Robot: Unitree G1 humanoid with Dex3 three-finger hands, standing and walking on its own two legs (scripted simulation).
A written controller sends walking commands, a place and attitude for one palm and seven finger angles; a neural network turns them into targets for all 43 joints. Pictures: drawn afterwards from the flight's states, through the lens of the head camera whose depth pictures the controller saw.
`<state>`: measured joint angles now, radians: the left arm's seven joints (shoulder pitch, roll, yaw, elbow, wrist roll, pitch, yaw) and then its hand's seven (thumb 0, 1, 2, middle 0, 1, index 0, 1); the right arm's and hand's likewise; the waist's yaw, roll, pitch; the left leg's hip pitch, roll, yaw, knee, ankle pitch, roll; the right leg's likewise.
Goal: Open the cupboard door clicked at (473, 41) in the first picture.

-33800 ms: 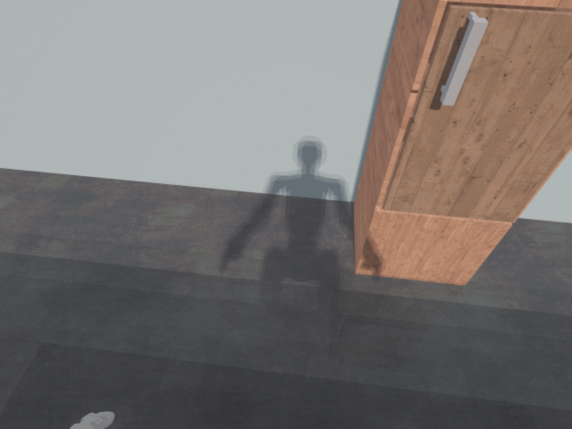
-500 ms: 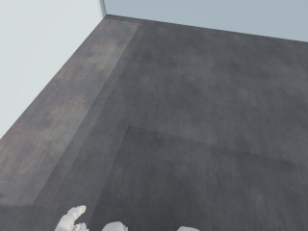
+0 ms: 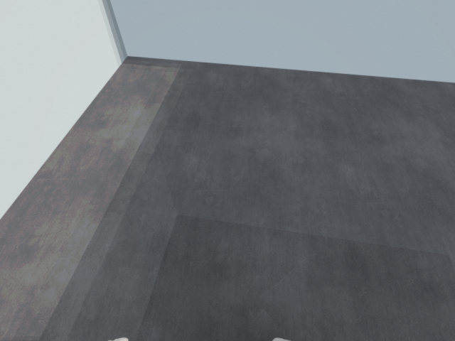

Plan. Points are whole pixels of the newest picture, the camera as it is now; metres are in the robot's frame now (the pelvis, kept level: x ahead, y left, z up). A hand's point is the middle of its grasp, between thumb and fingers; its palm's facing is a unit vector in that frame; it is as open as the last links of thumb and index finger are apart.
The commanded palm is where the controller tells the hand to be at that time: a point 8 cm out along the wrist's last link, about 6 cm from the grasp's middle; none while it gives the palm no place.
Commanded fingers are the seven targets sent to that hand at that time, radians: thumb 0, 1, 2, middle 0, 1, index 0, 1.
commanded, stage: turn to face it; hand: left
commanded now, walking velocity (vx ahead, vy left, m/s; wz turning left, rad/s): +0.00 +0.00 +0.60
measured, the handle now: out of the picture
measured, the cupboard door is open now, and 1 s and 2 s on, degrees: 41 41 41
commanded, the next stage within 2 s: none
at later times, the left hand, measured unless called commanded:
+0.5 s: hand (148, 310) +0.20 +0.18 -0.15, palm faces +0.30 -0.93 -0.23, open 7.4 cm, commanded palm none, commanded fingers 0.00 0.90 0.90 -0.20 -0.30 -0.20 -0.30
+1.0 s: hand out of the picture +0.13 +0.16 -0.16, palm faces +0.59 -0.76 -0.28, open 7.4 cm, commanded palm none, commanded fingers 0.00 0.90 0.90 -0.20 -0.30 -0.20 -0.30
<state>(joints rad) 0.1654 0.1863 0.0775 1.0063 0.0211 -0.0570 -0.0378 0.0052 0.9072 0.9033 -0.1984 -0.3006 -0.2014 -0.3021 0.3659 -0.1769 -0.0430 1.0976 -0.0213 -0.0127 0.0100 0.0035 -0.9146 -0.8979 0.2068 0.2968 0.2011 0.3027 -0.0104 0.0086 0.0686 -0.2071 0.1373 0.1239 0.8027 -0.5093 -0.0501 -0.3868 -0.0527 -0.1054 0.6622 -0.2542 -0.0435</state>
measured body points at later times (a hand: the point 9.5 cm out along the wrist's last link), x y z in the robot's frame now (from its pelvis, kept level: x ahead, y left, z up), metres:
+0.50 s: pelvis +0.15 -0.03 +0.01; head +0.18 -0.03 +0.46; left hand +0.18 +0.23 -0.13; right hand +0.27 -0.25 -0.14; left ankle +0.16 +0.11 -0.72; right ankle +0.19 -0.16 -0.71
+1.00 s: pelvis +0.20 -0.06 +0.01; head +0.24 -0.03 +0.45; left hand +0.10 +0.20 -0.13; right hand +0.44 -0.21 -0.13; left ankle +0.15 +0.07 -0.72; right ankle +0.26 -0.18 -0.68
